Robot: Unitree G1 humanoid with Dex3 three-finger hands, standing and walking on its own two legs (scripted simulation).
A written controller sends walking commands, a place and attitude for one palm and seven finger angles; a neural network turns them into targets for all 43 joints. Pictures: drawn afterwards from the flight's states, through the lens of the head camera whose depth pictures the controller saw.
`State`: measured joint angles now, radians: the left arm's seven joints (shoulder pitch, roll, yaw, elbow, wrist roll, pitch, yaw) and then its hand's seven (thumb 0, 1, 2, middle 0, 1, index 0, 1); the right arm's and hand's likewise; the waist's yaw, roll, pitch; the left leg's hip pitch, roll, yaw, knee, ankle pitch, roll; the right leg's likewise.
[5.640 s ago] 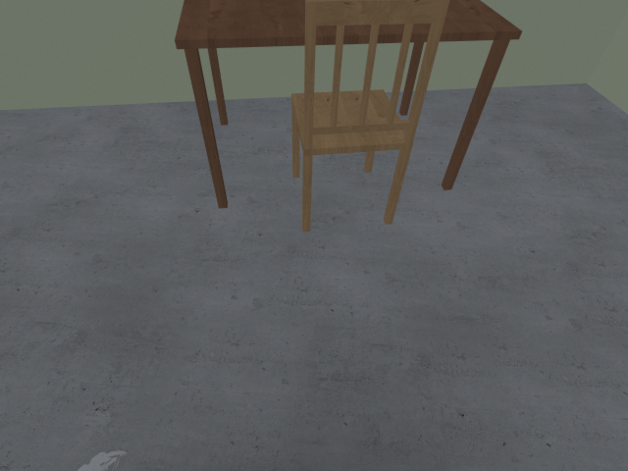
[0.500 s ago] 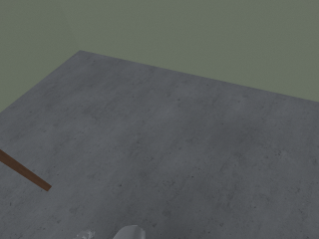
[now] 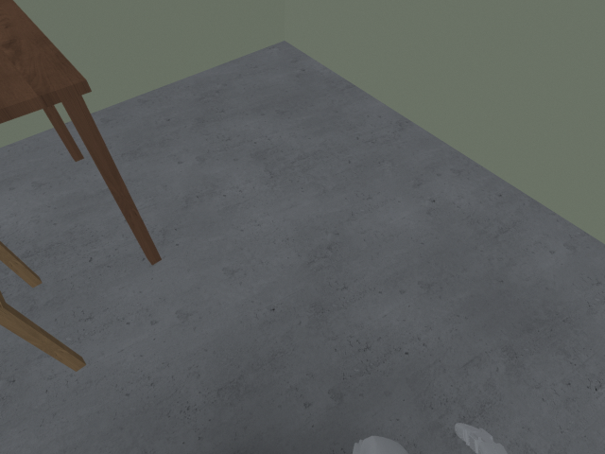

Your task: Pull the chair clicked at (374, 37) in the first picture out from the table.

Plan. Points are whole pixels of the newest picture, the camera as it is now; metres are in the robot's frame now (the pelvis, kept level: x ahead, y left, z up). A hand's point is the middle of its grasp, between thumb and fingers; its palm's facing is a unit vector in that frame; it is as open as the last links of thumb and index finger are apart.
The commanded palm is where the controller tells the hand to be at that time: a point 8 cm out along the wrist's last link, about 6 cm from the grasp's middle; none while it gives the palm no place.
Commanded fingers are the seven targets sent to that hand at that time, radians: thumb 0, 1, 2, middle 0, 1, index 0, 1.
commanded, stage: turn to face it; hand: left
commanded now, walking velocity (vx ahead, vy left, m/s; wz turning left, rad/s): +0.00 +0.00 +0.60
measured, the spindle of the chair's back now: out of the picture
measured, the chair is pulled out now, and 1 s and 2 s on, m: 0.00 0.00 0.00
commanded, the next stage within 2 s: take the last steps up to it in 1.26 s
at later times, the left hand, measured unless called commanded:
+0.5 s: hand out of the picture +0.04 +0.15 -0.13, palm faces +0.28 -0.91 -0.30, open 7.4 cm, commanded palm none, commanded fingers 0.00 0.90 0.90 -0.20 -0.30 -0.20 -0.30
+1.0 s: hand out of the picture -0.09 +0.20 -0.16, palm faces +0.57 -0.78 -0.26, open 7.4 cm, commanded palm none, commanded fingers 0.00 0.90 0.90 -0.20 -0.30 -0.20 -0.30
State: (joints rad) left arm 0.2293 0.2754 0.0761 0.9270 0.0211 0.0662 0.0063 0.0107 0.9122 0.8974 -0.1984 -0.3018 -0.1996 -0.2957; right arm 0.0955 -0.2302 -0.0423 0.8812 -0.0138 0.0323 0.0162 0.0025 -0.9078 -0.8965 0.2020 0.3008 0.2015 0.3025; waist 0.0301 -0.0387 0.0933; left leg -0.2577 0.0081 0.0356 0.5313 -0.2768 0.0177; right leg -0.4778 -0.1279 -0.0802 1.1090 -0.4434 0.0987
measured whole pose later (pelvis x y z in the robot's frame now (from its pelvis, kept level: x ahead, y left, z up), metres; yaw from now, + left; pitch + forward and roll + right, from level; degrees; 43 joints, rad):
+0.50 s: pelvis +0.00 -0.07 +0.01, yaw +18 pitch -1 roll +3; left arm 0.20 0.17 0.02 0.86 0.02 0.01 0.02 0.01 0.91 0.90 -0.20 -0.30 -0.20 -0.30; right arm 0.21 -0.28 -0.10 0.95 -0.02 0.09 0.04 0.01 -0.91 -0.90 0.20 0.30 0.20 0.30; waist -0.04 0.04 0.08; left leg -0.50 0.03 0.00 1.16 -0.36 -0.09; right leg -0.19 -0.12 -0.22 0.50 -0.30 -0.03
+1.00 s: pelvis -0.03 -0.03 +0.01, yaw +34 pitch +0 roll -1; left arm 0.21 0.27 0.07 0.91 0.02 0.06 0.01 0.01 0.91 0.90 -0.20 -0.30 -0.20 -0.30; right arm 0.15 -0.22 -0.04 0.90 -0.01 0.03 0.01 0.00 -0.91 -0.90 0.20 0.30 0.20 0.30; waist 0.01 -0.03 0.06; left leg -0.25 -0.03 0.02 0.46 -0.22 0.05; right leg -0.49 -0.12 -0.03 1.10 -0.37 0.10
